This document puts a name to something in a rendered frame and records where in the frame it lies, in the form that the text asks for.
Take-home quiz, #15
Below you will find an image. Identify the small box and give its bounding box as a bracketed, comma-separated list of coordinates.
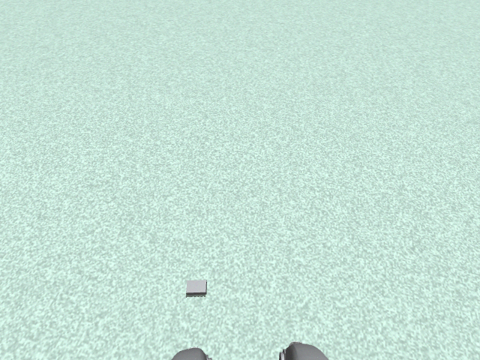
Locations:
[186, 280, 207, 295]

